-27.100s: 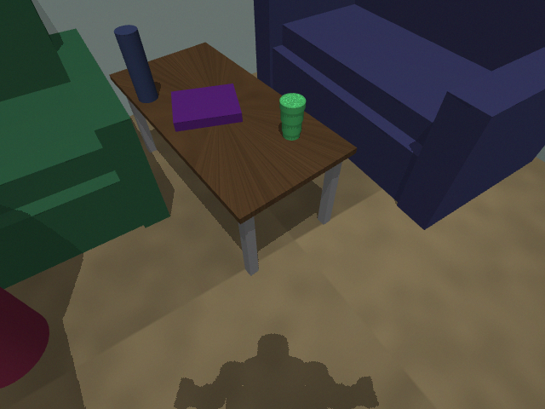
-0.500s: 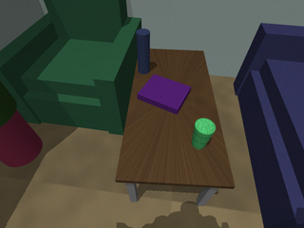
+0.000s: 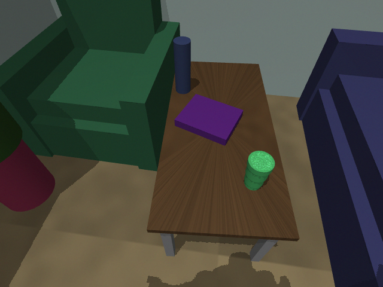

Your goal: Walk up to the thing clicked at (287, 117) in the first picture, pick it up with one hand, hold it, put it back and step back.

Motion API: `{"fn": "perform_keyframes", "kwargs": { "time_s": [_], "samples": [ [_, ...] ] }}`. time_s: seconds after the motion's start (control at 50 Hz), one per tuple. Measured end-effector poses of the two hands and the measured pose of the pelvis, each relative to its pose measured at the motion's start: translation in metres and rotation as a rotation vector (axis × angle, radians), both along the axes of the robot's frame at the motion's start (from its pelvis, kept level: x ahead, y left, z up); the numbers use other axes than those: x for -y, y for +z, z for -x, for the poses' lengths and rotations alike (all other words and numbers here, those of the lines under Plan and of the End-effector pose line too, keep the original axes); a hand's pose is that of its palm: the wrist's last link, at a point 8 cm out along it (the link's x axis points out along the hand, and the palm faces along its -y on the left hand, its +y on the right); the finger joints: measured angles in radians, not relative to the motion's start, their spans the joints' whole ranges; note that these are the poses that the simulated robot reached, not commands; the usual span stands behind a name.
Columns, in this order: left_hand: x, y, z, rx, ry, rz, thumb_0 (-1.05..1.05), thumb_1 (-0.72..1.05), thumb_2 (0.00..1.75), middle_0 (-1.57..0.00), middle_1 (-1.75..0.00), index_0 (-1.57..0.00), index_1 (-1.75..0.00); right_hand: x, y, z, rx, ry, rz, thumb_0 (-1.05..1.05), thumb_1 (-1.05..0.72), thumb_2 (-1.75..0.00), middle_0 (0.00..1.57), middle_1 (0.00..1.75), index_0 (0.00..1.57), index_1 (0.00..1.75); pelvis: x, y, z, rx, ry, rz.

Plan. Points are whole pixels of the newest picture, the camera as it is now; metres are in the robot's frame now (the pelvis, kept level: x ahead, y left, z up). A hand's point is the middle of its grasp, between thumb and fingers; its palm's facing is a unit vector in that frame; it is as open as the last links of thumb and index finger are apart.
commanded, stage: stand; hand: right
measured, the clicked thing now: (256, 172) +0.52 -0.23 -0.26
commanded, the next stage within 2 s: step back in 0.48 s
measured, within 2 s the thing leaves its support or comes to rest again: neither
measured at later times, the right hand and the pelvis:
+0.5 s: hand out of the picture +0.07 -0.25 -0.16, palm faces -0.02 +0.94 -0.34, open 7.4 cm; pelvis +0.00 +0.00 +0.00, yaw +0 degrees
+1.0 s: hand out of the picture -0.02 -0.26 -0.18, palm faces -0.09 +0.90 -0.42, open 7.4 cm; pelvis -0.10 +0.02 -0.03, yaw +3 degrees
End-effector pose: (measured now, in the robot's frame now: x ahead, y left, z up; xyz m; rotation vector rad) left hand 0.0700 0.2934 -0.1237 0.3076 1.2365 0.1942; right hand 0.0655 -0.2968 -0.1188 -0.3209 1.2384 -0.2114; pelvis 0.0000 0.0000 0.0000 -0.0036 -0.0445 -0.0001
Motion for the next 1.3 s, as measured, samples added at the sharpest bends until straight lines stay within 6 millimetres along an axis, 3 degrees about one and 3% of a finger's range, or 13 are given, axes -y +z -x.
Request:
{"fn": "perform_keyframes", "kwargs": {
  "time_s": [0.5,0.76,0.86,0.98,1.08,1.2,1.3],
  "samples": [
    [-0.002,0.000,0.013,-0.015,0.017,-0.001,0.00,0.90,0.89,-0.21,-0.30,-0.20,-0.30,0.000,-0.002,0.004,-0.009,0.003,-0.010,0.01,-0.90,-0.90,0.20,0.30,0.20,0.30,0.001,0.000,0.003,-0.003,0.007,0.000],
    [-0.010,-0.005,0.027,0.032,-0.004,-0.076,0.00,0.90,0.89,-0.21,-0.30,-0.20,-0.30,0.031,-0.018,0.010,0.032,0.002,0.020,0.01,-0.90,-0.90,0.20,0.30,0.20,0.30,0.011,-0.023,0.051,-0.013,0.015,-0.004],
    [-0.015,-0.004,0.035,0.051,-0.024,-0.079,0.00,0.90,0.89,-0.21,-0.30,-0.21,-0.30,0.025,-0.016,0.031,0.020,0.014,0.031,0.01,-0.90,-0.90,0.20,0.30,0.20,0.30,0.000,-0.022,0.070,-0.029,0.027,-0.009],
    [-0.036,-0.019,0.032,0.154,-0.018,-0.051,0.00,0.90,0.89,-0.21,-0.30,-0.21,-0.30,0.005,-0.017,0.081,-0.065,0.050,0.079,0.01,-0.90,-0.90,0.20,0.30,0.20,0.30,-0.018,-0.034,0.094,-0.036,0.063,-0.011],
    [-0.043,-0.019,0.052,0.117,0.002,-0.034,0.00,0.90,0.89,-0.21,-0.30,-0.21,-0.30,-0.013,-0.003,0.118,-0.100,0.043,0.071,0.01,-0.90,-0.90,0.20,0.30,0.20,0.30,-0.025,-0.022,0.111,-0.037,0.057,0.017],
    [-0.043,-0.015,0.088,0.068,-0.020,-0.032,0.00,0.90,0.89,-0.21,-0.30,-0.20,-0.30,-0.018,0.001,0.128,-0.042,0.021,0.076,0.01,-0.90,-0.90,0.20,0.30,0.21,0.30,-0.028,-0.017,0.129,-0.038,0.021,0.024],
    [-0.038,-0.017,0.114,0.053,-0.044,-0.052,0.00,0.90,0.89,-0.21,-0.30,-0.20,-0.30,-0.011,-0.013,0.128,0.042,0.010,0.054,0.01,-0.90,-0.90,0.20,0.30,0.21,0.30,-0.024,-0.028,0.146,-0.025,-0.018,0.006]
  ]
}}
